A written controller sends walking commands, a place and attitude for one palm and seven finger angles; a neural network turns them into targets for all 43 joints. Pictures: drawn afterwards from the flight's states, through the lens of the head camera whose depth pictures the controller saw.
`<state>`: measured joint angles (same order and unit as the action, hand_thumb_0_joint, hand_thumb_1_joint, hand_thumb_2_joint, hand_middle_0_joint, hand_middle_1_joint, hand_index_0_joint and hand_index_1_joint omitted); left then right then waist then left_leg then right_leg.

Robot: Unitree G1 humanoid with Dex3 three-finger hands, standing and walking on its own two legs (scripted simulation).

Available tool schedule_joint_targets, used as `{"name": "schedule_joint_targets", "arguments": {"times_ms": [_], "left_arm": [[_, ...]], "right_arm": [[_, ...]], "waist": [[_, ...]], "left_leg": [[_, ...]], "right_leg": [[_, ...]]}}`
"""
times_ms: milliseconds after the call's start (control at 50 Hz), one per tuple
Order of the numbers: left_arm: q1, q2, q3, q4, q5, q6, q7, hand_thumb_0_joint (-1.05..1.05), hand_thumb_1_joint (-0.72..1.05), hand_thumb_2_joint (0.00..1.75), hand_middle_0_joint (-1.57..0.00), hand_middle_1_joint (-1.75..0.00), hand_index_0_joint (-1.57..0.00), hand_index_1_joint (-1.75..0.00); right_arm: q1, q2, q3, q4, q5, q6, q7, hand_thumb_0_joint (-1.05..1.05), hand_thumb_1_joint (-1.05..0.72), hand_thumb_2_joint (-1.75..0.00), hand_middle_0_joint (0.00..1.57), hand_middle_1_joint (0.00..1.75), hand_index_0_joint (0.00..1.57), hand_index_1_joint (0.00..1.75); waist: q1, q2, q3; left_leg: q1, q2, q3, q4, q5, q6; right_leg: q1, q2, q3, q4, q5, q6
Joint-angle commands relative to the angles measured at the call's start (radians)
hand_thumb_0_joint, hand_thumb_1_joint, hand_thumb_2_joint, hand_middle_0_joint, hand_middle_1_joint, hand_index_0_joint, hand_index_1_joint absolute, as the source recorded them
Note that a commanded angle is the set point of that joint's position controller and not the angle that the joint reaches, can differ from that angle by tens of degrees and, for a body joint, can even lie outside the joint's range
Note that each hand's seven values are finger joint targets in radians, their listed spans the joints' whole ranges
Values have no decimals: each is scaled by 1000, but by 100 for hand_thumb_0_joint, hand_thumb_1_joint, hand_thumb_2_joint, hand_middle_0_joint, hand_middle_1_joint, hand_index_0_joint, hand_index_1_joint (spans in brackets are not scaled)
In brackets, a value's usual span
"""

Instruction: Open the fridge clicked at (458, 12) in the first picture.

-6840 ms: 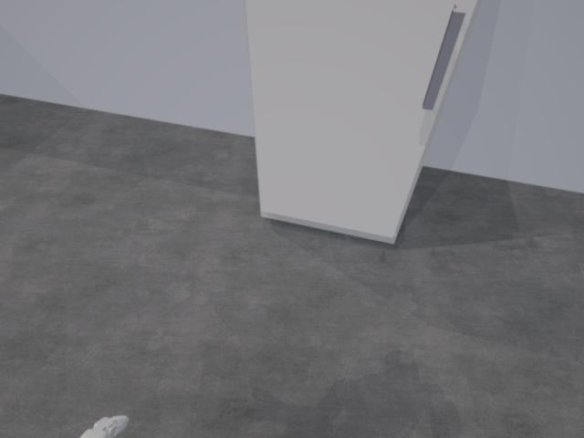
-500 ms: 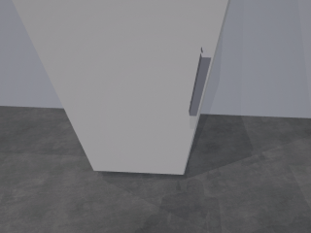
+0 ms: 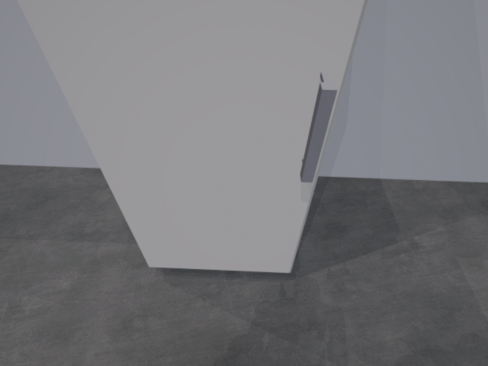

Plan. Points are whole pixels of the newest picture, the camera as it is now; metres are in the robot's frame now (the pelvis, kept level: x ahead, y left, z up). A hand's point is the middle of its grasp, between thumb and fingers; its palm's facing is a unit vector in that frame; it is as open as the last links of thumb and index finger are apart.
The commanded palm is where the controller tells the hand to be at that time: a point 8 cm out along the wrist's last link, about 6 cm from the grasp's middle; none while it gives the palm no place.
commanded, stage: look again from close up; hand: right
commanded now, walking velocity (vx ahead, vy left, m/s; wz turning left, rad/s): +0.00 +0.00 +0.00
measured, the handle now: (314, 131) +0.57 -0.12 +0.08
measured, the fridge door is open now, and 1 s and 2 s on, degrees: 0 0 0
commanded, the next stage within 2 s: shuffle to correct the standing spot in 0.46 s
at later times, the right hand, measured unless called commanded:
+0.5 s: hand out of the picture +0.00 -0.15 -0.18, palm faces +0.04 +0.99 -0.16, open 7.4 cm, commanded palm none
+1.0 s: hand out of the picture -0.01 -0.13 -0.19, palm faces +0.11 +0.99 -0.11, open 7.4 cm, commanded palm none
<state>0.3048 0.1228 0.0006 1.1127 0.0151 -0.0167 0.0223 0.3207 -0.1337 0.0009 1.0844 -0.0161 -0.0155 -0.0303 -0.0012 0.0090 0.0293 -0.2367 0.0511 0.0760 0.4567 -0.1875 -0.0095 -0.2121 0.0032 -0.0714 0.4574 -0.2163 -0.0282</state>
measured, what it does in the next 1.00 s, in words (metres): shifts its weight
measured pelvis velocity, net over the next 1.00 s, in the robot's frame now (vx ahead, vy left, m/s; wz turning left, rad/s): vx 0.06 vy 0.01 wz -0.01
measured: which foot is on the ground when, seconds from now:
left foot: down 0.00-1.00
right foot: down 0.00-1.00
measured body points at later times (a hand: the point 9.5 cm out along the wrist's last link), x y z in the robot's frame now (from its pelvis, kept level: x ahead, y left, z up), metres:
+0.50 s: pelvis +0.00 +0.00 +0.00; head +0.01 +0.00 +0.45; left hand +0.00 +0.21 -0.16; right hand +0.00 -0.21 -0.16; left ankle +0.04 +0.13 -0.74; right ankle +0.02 -0.10 -0.74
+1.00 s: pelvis +0.06 +0.01 -0.01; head +0.06 -0.01 +0.44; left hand +0.02 +0.22 -0.16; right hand -0.01 -0.18 -0.18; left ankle +0.04 +0.13 -0.74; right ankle +0.02 -0.10 -0.74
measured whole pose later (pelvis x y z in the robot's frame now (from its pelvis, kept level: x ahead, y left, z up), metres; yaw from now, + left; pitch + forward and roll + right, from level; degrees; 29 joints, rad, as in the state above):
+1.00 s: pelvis +0.06 +0.01 -0.01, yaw -1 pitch +0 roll +1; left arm 0.38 0.10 0.01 1.12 0.03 -0.02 0.02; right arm 0.44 -0.11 -0.04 1.11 -0.02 -0.02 -0.01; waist -0.01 0.03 -0.01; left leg -0.23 0.01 0.10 0.57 -0.34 0.02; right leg -0.23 -0.05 -0.04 0.62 -0.39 0.00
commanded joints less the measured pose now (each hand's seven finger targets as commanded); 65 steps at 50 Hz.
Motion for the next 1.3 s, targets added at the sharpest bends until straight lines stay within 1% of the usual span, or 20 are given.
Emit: {"name": "schedule_joint_targets", "arguments": {"times_ms": [0, 540, 620, 700, 800, 880, 920, 960, 980, 1000, 1020, 1040, 1060, 1080, 1120, 1140, 1160, 1180, 1220, 1280], "left_arm": [[58, 94, 11, -29, -3, -10, 2, 0, 90, 90, -20, -30, -20, -30], [62, 93, 10, -19, -2, -11, 4, 0, 90, 90, -20, -30, -20, -30], [87, 99, 17, -10, 8, 2, 2, 0, 90, 90, -20, -30, -20, -30], [80, 105, 28, -25, 12, 7, 1, 0, 90, 90, -20, -30, -20, -30], [95, 64, 20, -36, 10, -11, 2, 0, 90, 90, -20, -30, -20, -30], [90, 31, 19, -46, 10, -11, -4, 0, 90, 90, -20, -30, -20, -30], [94, 24, 18, -49, 10, -17, -6, 0, 90, 90, -20, -30, -20, -30], [136, 23, 15, -32, 7, -27, -6, 0, 90, 90, -20, -30, -20, -30], [177, 40, 17, -12, 6, -35, -2, 0, 90, 90, -20, -30, -20, -30], [234, 83, 26, 20, 8, -40, 8, 0, 90, 90, -20, -30, -20, -30], [274, 117, 28, 41, 9, -38, 22, 0, 90, 90, -20, -30, -20, -30], [275, 109, 23, 46, 9, -33, 33, 0, 90, 90, -20, -30, -20, -30], [250, 102, 14, 44, 10, -28, 39, 0, 90, 90, -20, -30, -20, -30], [209, 99, 11, 32, 7, -26, 44, 0, 90, 90, -20, -30, -20, -30], [135, 97, 17, -12, -11, -26, 47, 0, 90, 90, -20, -30, -20, -30], [116, 72, 17, -33, -18, -25, 46, 0, 90, 90, -20, -30, -20, -30], [114, 58, 22, -36, -23, -21, 41, 0, 90, 90, -20, -30, -20, -30], [91, 31, 27, -38, -23, -11, 39, 0, 90, 90, -20, -30, -20, -30], [70, 3, 29, -48, -18, 4, 35, 0, 90, 90, -20, -30, -20, -30], [89, 4, 33, -43, -15, 10, 28, 0, 90, 90, -20, -30, -20, -30]], "right_arm": [[65, -84, -13, -23, 1, -9, -8, 0, -90, -90, 20, 30, 20, 30], [69, -82, -15, -14, -1, -10, -8, 0, -90, -90, 20, 30, 20, 30], [85, -67, -21, -11, -8, 0, 0, 0, -90, -90, 20, 30, 20, 30], [113, -59, -32, -17, -16, 4, 8, 0, -90, -90, 20, 30, 20, 30], [165, -68, -42, -8, -7, -12, 12, 0, -90, -90, 20, 30, 20, 30], [191, -99, -58, -2, -5, -12, 8, 0, -90, -90, 20, 30, 20, 30], [192, -95, -61, 1, -5, -17, 7, 0, -90, -90, 20, 30, 20, 30], [159, -83, -58, -6, -5, -19, 9, 0, -90, -90, 20, 30, 20, 30], [146, -63, -54, -8, -4, -21, 14, 0, -90, -90, 20, 30, 20, 30], [134, -32, -47, -14, -6, -23, 15, 0, -90, -90, 20, 30, 20, 30], [105, -18, -38, -24, -9, -25, 11, 0, -90, -90, 20, 30, 20, 30], [73, -24, -36, -34, -10, -23, 6, 0, -90, -90, 20, 30, 20, 30], [69, -19, -39, -30, -4, -19, 4, 0, -90, -90, 20, 30, 20, 30], [77, -19, -40, -19, 0, -15, 4, 0, -90, -90, 20, 30, 20, 30], [207, -61, -53, 18, 0, -20, -1, 0, -90, -90, 20, 30, 20, 30], [238, -96, -56, 29, 0, -24, -9, 0, -90, -90, 20, 30, 20, 30], [226, -110, -53, 28, 3, -20, -11, 0, -90, -90, 20, 30, 20, 30], [190, -117, -54, 19, 3, -12, -13, 0, -90, -90, 20, 30, 20, 30], [146, -112, -53, -2, -8, -3, -20, 0, -90, -90, 20, 30, 20, 30], [86, -115, -55, -30, -5, 7, -26, 0, -90, -90, 20, 30, 20, 30]], "waist": [[-3, -3, 61], [-5, -6, 61], [0, -14, 70], [-13, -20, 138], [-15, 39, 101], [-16, 128, 119], [-5, 121, 108], [22, 35, 101], [34, -53, 82], [46, -196, 57], [53, -289, 53], [54, -290, 77], [39, -250, 80], [19, -197, 83], [-38, -54, -11], [-47, 48, -47], [-36, 58, -72], [-29, 98, -30], [-29, 175, -1], [-5, 147, -23]], "left_leg": [[14, 67, -100, -97, -54, 37], [29, 63, -93, -105, -33, 37], [-12, 35, -73, -79, -260, 37], [-29, 16, -63, -45, -315, 42], [-1, 73, -145, -94, -308, 84], [-15, 146, -241, -182, -450, 130], [-32, 161, -242, -179, -396, 146], [-71, 116, -156, -77, -263, 131], [-110, 61, -81, 27, -171, 101], [-183, -2, 2, 178, -80, 63], [-240, -32, 65, 274, -117, 34], [-285, -25, 39, 287, -263, 28], [-245, -11, 19, 233, -296, 28], [-145, -2, 17, 125, -224, 25], [144, 33, -13, 27, 402, 26], [264, 101, -59, 79, 761, 44], [284, 192, -87, 95, 914, 90], [250, 228, -86, 72, 966, 118], [221, 251, -101, 69, 1006, 149], [187, 212, -70, 117, 880, 121]], "right_leg": [[-89, -99, 117, -137, -66, 4], [-72, -104, 114, -148, -43, 7], [-99, -117, 140, -181, -317, -5], [-185, -137, 170, -193, -434, -32], [-160, -80, 83, -38, -243, -21], [-199, -40, -7, 144, -201, -3], [-163, -48, -19, 166, -163, -4], [-75, -65, -1, 74, -113, -6], [9, -109, 60, 7, -18, -20], [112, -207, 196, -41, 168, -62], [180, -295, 279, -67, 469, -116], [227, -328, 285, -40, 823, -154], [215, -318, 241, -5, 1007, -148], [164, -275, 181, 23, 1030, -109], [25, -159, 63, 164, 831, -19], [-88, -109, 26, 182, 553, 12], [-118, -67, 19, 178, 239, 30], [-137, -45, 7, 189, -16, 41], [-174, -41, 2, 216, -222, 41], [-93, -47, -9, 45, -36, 40]]}}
